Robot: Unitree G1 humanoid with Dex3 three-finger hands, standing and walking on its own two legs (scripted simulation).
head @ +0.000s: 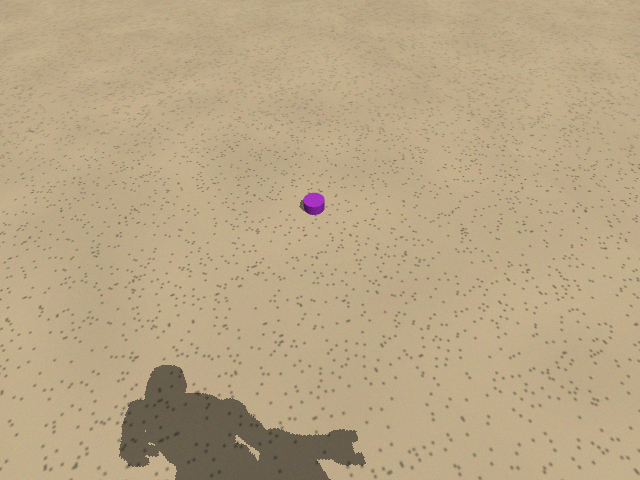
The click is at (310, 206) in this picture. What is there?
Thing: low tin
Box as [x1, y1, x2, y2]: [303, 193, 324, 214]
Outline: 309,193 304,197 303,200 304,209 306,212 310,214 317,214 321,212 324,208 323,197 318,193
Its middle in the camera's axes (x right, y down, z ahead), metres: -0.02 -0.16 +1.75
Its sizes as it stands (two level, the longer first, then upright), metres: 0.094 0.094 0.050
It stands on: the floor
